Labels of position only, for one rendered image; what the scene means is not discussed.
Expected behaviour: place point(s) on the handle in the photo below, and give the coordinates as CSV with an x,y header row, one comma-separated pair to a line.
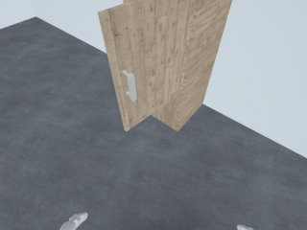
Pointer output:
x,y
131,84

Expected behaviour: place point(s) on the cupboard door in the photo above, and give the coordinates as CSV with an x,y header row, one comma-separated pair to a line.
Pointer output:
x,y
146,38

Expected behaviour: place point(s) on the robot left hand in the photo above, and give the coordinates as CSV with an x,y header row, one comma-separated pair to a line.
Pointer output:
x,y
74,221

